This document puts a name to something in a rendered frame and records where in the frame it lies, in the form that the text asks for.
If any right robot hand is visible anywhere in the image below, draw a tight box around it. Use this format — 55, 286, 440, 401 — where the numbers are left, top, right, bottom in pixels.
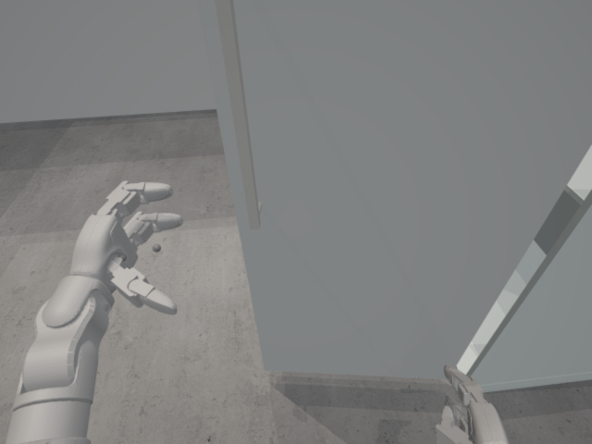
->
436, 364, 509, 444

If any handle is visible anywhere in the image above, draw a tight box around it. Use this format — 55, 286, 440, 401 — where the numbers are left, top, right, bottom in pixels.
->
215, 0, 262, 230

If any left robot hand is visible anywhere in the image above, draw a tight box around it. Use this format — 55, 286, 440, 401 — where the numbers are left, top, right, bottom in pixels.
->
69, 180, 183, 315

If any fridge door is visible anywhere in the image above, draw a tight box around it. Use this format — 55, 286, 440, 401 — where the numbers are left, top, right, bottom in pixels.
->
196, 0, 592, 379

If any left robot forearm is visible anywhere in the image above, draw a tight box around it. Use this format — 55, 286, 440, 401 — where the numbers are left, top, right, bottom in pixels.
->
6, 275, 115, 444

